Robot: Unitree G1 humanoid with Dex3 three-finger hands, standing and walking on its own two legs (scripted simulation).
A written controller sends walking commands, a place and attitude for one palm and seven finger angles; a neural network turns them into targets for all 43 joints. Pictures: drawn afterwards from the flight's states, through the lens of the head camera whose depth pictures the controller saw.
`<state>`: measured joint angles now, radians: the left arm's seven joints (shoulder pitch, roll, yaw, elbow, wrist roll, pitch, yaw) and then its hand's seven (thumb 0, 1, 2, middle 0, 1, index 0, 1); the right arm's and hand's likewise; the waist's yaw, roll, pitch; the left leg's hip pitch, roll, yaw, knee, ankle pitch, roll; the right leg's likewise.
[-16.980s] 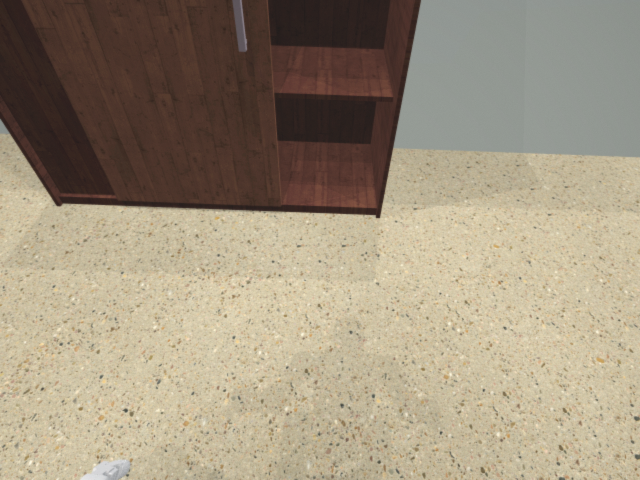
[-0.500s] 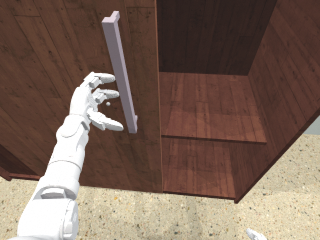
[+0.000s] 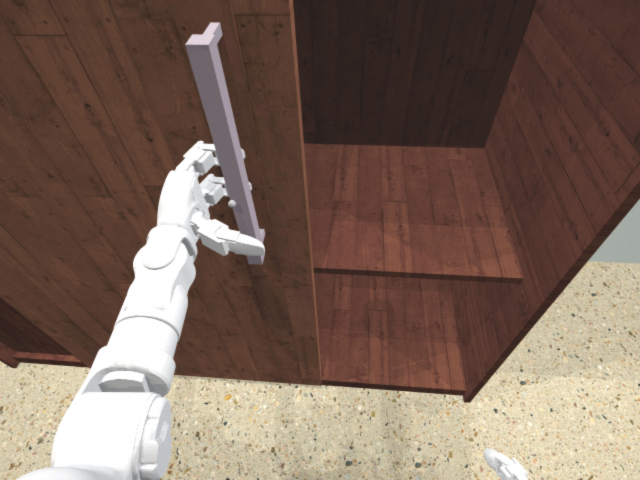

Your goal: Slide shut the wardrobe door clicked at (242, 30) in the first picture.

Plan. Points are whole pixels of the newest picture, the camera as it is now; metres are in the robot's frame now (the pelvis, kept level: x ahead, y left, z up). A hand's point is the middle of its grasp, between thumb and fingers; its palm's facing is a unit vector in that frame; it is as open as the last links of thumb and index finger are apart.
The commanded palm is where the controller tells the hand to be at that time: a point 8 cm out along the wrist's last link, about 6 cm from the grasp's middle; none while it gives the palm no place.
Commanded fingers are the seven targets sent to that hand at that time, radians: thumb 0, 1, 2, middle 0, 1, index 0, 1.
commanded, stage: slide the fingers in behind the handle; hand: left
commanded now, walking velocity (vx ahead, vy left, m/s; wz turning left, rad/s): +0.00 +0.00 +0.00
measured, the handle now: (239, 167) +0.46 +0.11 +0.15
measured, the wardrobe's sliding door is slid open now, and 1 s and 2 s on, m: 0.44 0.44 0.44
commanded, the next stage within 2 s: grip the handle and tug to test in 1.66 s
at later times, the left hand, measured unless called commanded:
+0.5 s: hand (238, 208) +0.42 +0.11 +0.13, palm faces -0.05 -1.00 -0.01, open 14.0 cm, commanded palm +0.39 +0.16 +0.13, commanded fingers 0.00 -0.50 0.30 -0.30 -1.20 -0.30 -1.20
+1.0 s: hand (253, 209) +0.41 +0.09 +0.13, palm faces -0.07 -1.00 -0.01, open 14.0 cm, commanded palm +0.38 +0.14 +0.13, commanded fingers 0.00 -0.50 0.30 -0.30 -1.20 -0.30 -1.20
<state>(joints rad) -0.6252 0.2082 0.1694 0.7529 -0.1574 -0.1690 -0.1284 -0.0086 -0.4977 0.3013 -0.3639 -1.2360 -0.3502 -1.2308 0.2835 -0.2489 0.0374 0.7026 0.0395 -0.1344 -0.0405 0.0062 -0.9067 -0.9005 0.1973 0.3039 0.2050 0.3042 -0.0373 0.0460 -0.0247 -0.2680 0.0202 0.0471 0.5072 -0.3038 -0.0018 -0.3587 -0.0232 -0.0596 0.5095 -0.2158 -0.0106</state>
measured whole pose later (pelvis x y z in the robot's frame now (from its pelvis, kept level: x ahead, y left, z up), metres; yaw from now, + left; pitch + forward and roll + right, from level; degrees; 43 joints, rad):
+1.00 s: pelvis +0.00 +0.00 +0.00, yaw -1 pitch +3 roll +0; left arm -0.54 0.12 0.09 0.62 -0.14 -0.14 -0.04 -0.01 -0.50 0.30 -0.31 -1.20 -0.30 -1.20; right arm 0.28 -0.23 0.03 0.70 0.03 -0.14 -0.02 0.01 -0.91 -0.90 0.20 0.30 0.20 0.30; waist -0.03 0.04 -0.04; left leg -0.23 0.02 0.06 0.48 -0.30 0.00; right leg -0.33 -0.02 -0.05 0.49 -0.21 0.00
